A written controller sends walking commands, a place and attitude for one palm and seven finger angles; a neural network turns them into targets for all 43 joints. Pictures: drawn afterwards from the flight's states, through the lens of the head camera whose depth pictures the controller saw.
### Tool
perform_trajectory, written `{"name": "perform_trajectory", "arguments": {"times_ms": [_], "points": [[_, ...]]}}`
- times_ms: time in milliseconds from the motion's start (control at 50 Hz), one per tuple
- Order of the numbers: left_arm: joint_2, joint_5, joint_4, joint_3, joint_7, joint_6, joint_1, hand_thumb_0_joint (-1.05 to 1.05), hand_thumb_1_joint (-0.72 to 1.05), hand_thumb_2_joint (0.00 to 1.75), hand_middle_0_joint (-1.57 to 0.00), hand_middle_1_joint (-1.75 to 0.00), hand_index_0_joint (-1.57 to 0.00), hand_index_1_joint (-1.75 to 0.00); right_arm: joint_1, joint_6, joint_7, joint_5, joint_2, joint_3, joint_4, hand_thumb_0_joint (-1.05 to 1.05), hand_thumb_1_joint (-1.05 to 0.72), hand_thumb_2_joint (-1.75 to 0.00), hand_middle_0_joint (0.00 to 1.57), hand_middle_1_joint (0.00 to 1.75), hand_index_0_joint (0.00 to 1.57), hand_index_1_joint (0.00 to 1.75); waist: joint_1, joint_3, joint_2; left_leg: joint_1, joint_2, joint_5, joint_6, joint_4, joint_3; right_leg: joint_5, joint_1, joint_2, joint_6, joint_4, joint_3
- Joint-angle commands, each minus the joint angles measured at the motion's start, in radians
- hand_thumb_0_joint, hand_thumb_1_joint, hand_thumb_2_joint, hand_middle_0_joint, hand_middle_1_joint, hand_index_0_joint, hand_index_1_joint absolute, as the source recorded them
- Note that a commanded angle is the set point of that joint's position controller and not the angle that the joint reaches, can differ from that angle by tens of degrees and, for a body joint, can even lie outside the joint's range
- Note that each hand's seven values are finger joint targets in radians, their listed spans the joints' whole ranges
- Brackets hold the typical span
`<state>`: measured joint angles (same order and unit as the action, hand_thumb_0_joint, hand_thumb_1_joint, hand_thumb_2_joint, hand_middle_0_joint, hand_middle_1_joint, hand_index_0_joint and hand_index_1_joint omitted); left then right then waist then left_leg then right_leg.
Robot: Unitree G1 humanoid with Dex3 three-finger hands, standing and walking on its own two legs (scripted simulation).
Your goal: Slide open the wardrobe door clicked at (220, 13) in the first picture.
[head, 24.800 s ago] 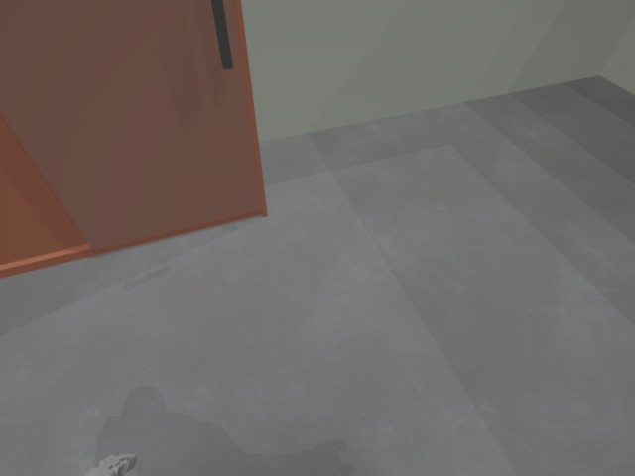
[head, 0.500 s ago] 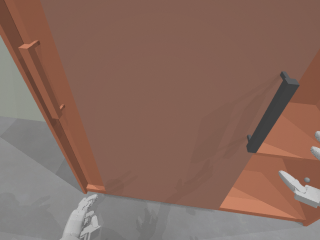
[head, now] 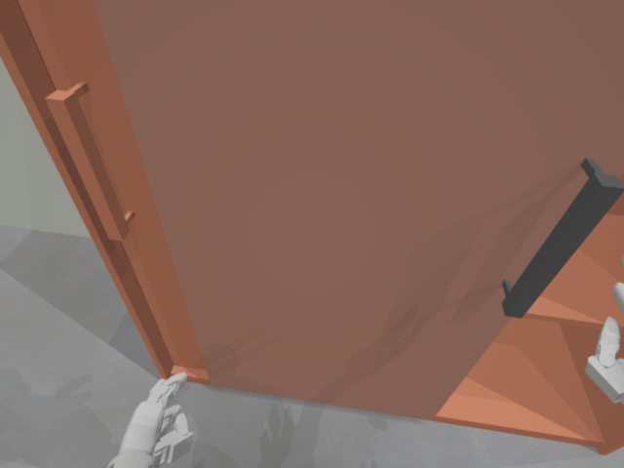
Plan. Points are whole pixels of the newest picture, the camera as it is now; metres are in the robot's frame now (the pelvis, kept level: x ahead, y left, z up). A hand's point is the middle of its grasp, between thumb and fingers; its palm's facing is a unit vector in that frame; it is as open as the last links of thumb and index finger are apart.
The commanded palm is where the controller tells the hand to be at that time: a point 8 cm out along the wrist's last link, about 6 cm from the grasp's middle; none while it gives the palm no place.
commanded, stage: draw the hand back to the body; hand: right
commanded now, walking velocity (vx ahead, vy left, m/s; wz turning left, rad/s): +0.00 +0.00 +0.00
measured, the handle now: (546, 245) +0.41 -0.36 +0.08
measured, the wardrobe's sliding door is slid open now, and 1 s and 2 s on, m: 0.53 0.53 0.53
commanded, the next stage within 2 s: step back with the hand held close in 0.10 s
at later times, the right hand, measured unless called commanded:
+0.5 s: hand (565, 338) +0.21 -0.25 +0.16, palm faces +0.36 +0.81 -0.46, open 7.5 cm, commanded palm +0.15 -0.29 +0.17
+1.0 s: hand out of the picture +0.10 -0.33 +0.16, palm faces +0.43 +0.78 -0.46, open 7.5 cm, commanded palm +0.05 -0.37 +0.17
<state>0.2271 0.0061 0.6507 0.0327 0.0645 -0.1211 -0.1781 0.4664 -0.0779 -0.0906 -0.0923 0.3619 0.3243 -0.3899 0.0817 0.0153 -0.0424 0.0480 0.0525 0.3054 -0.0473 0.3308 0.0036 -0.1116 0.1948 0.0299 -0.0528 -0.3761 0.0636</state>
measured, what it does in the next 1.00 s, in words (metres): shifts its weight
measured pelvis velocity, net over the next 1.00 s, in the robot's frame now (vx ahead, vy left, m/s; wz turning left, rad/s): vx -0.08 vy -0.06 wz -0.03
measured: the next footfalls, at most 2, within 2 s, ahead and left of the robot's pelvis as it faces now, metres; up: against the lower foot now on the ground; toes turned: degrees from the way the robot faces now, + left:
left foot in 1.26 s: -0.10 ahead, +0.05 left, +0.00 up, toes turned +0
right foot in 1.36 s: -0.03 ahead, -0.22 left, +0.00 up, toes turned +2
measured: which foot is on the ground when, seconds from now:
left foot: down 0.00-1.00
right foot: down 0.00-1.00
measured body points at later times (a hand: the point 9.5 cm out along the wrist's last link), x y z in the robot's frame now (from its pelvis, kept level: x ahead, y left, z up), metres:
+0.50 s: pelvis +0.01 +0.01 +0.00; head +0.01 +0.02 +0.45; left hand +0.20 +0.25 -0.08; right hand +0.18 -0.29 +0.18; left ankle -0.07 +0.09 -0.74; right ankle +0.06 -0.09 -0.74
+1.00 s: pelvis -0.08 -0.06 -0.01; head -0.07 -0.09 +0.44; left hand +0.09 +0.16 -0.09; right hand +0.07 -0.37 +0.19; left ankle -0.08 +0.08 -0.74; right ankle +0.06 -0.09 -0.73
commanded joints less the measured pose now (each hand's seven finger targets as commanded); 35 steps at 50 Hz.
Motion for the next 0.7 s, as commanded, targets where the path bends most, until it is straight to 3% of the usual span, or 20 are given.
{"name": "perform_trajectory", "arguments": {"times_ms": [0,160,180,200,220,240,260,300,320,360,380,420,460,480,500,560,580,640,680], "points": [[0.109,-0.001,-0.172,-0.045,0.013,-0.039,0.133,0.00,0.90,0.90,-0.20,-0.30,-0.20,-0.30,-0.065,-0.052,-0.016,-0.007,0.182,0.111,-0.226,0.00,-0.90,-0.90,0.20,0.30,0.20,0.30,-0.002,-0.084,-0.022,-0.229,-0.058,-0.269,0.026,-0.076,0.025,0.120,-0.242,-0.062,0.003,0.008,-0.072],[0.107,0.003,-0.181,-0.042,0.011,-0.002,0.140,0.00,0.90,0.90,-0.20,-0.30,-0.20,-0.30,-0.074,-0.030,-0.006,-0.009,0.203,0.128,-0.218,0.00,-0.90,-0.90,0.20,0.30,0.20,0.30,-0.001,-0.103,0.006,-0.223,-0.067,-0.393,0.043,-0.067,0.026,0.170,-0.240,-0.049,-0.001,-0.017,-0.054],[0.111,0.003,-0.182,-0.044,0.013,0.001,0.138,0.00,0.90,0.90,-0.20,-0.30,-0.20,-0.30,-0.061,-0.027,-0.006,-0.010,0.214,0.136,-0.209,0.00,-0.90,-0.90,0.20,0.30,0.20,0.30,0.000,-0.111,0.037,-0.206,-0.071,-0.441,0.047,-0.063,0.025,0.185,-0.237,-0.051,-0.004,-0.023,-0.050],[0.108,0.005,-0.179,-0.046,0.016,0.006,0.143,0.00,0.90,0.90,-0.20,-0.30,-0.20,-0.30,-0.130,-0.028,-0.012,-0.012,0.230,0.147,-0.234,0.00,-0.90,-0.90,0.20,0.30,0.20,0.30,-0.005,-0.107,0.010,-0.198,-0.076,-0.471,0.048,-0.057,0.034,0.188,-0.226,-0.045,-0.003,-0.027,-0.046],[0.133,0.013,-0.213,-0.045,0.019,0.034,0.149,0.00,0.90,0.90,-0.20,-0.30,-0.20,-0.30,-0.263,-0.080,-0.028,0.002,0.357,0.261,-0.312,0.00,-0.90,-0.90,0.20,0.30,0.20,0.30,-0.036,-0.036,0.042,-0.322,-0.126,-0.586,0.119,-0.093,0.099,0.170,-0.191,-0.058,-0.037,-0.122,-0.060],[0.112,0.005,-0.190,-0.041,0.024,0.056,0.152,0.00,0.90,0.90,-0.20,-0.30,-0.20,-0.30,-0.151,-0.080,-0.022,0.005,0.279,0.211,-0.195,0.00,-0.90,-0.90,0.20,0.30,0.20,0.30,-0.040,-0.051,0.119,-0.306,-0.145,-0.703,0.143,-0.068,0.073,0.189,-0.163,-0.054,-0.041,-0.158,-0.057],[0.110,0.007,-0.204,-0.045,0.022,0.074,0.139,0.00,0.90,0.90,-0.20,-0.30,-0.20,-0.30,-0.093,-0.078,-0.015,0.013,0.230,0.172,-0.161,0.00,-0.90,-0.90,0.20,0.30,0.20,0.30,-0.041,-0.083,0.158,-0.280,-0.151,-0.825,0.168,-0.034,0.060,0.212,-0.150,-0.047,-0.043,-0.175,-0.037],[0.118,0.015,-0.225,-0.054,0.021,0.103,0.123,0.00,0.90,0.90,-0.20,-0.30,-0.20,-0.30,-0.056,-0.082,-0.013,0.015,0.218,0.162,-0.188,0.00,-0.90,-0.90,0.20,0.30,0.20,0.30,-0.053,-0.160,0.099,-0.243,-0.141,-0.966,0.193,0.053,0.031,0.304,-0.177,-0.038,-0.051,-0.174,-0.008],[0.121,0.019,-0.235,-0.058,0.019,0.115,0.120,0.00,0.90,0.90,-0.20,-0.30,-0.20,-0.30,-0.031,-0.082,-0.015,0.014,0.215,0.160,-0.209,0.00,-0.90,-0.90,0.20,0.30,0.20,0.30,-0.056,-0.196,0.068,-0.240,-0.130,-0.968,0.200,0.090,0.021,0.358,-0.200,-0.043,-0.057,-0.166,-0.005],[0.126,0.023,-0.260,-0.064,0.016,0.136,0.117,0.00,0.90,0.90,-0.20,-0.30,-0.20,-0.30,-0.004,-0.076,-0.020,0.011,0.226,0.169,-0.268,0.00,-0.90,-0.90,0.20,0.30,0.20,0.30,-0.057,-0.234,0.013,-0.270,-0.099,-0.845,0.194,0.140,0.014,0.446,-0.238,-0.071,-0.062,-0.149,-0.023],[0.127,0.023,-0.267,-0.064,0.019,0.141,0.119,0.00,0.90,0.90,-0.20,-0.30,-0.20,-0.30,0.019,-0.072,-0.024,0.011,0.235,0.180,-0.276,0.00,-0.90,-0.90,0.20,0.30,0.20,0.30,-0.048,-0.248,-0.012,-0.273,-0.087,-0.738,0.175,0.150,0.007,0.471,-0.242,-0.087,-0.060,-0.142,-0.038],[0.125,0.024,-0.288,-0.064,0.014,0.151,0.121,0.00,0.90,0.90,-0.20,-0.30,-0.20,-0.30,0.048,-0.063,-0.027,0.009,0.240,0.194,-0.285,0.00,-0.90,-0.90,0.20,0.30,0.20,0.30,-0.048,-0.191,0.004,-0.283,-0.076,-0.565,0.153,0.108,0.023,0.425,-0.146,-0.107,-0.050,-0.138,-0.059],[0.121,0.026,-0.299,-0.063,0.014,0.157,0.118,0.00,0.90,0.90,-0.20,-0.30,-0.20,-0.30,0.064,-0.069,-0.031,0.006,0.265,0.219,-0.285,0.00,-0.90,-0.90,0.20,0.30,0.20,0.30,-0.053,-0.145,0.025,-0.279,-0.097,-0.544,0.132,0.056,0.046,0.312,-0.066,-0.098,-0.032,-0.135,-0.056],[0.127,0.023,-0.302,-0.065,0.018,0.157,0.123,0.00,0.90,0.90,-0.20,-0.30,-0.20,-0.30,0.057,-0.078,-0.034,0.004,0.293,0.242,-0.304,0.00,-0.90,-0.90,0.20,0.30,0.20,0.30,-0.053,-0.139,0.000,-0.280,-0.110,-0.579,0.130,0.047,0.060,0.285,-0.058,-0.090,-0.030,-0.135,-0.050],[0.118,0.026,-0.300,-0.060,0.019,0.159,0.118,0.00,0.90,0.90,-0.20,-0.30,-0.20,-0.30,0.055,-0.085,-0.038,0.003,0.285,0.235,-0.303,0.00,-0.90,-0.90,0.20,0.30,0.20,0.30,-0.056,-0.149,0.013,-0.267,-0.121,-0.592,0.128,0.052,0.060,0.284,-0.052,-0.092,-0.027,-0.133,-0.055],[0.115,0.033,-0.297,-0.065,0.020,0.154,0.104,0.00,0.90,0.90,-0.20,-0.30,-0.20,-0.30,0.053,-0.095,-0.053,-0.002,0.292,0.237,-0.303,0.00,-0.90,-0.90,0.20,0.30,0.20,0.30,-0.055,-0.191,0.094,-0.262,-0.149,-0.697,0.168,0.043,0.083,0.235,-0.073,-0.085,-0.024,-0.163,-0.030],[0.120,0.034,-0.296,-0.067,0.024,0.151,0.106,0.00,0.90,0.90,-0.20,-0.30,-0.20,-0.30,0.053,-0.097,-0.057,-0.003,0.303,0.244,-0.313,0.00,-0.90,-0.90,0.20,0.30,0.20,0.30,-0.055,-0.196,0.088,-0.256,-0.152,-0.689,0.167,0.047,0.076,0.215,-0.072,-0.085,-0.022,-0.157,-0.027],[0.130,0.032,-0.295,-0.067,0.028,0.137,0.100,0.00,0.90,0.90,-0.20,-0.30,-0.20,-0.30,0.069,-0.103,-0.062,-0.001,0.279,0.220,-0.315,0.00,-0.90,-0.90,0.20,0.30,0.20,0.30,-0.058,-0.167,0.006,-0.321,-0.113,-0.426,0.142,0.052,0.062,0.171,-0.086,-0.116,-0.030,-0.099,-0.078],[0.143,0.024,-0.292,-0.069,0.030,0.120,0.104,0.00,0.90,0.90,-0.20,-0.30,-0.20,-0.30,0.053,-0.113,-0.066,0.003,0.283,0.223,-0.323,0.00,-0.90,-0.90,0.20,0.30,0.20,0.30,-0.056,-0.126,-0.048,-0.328,-0.088,-0.199,0.124,0.043,0.062,-0.009,-0.013,-0.144,-0.038,-0.033,-0.137]]}}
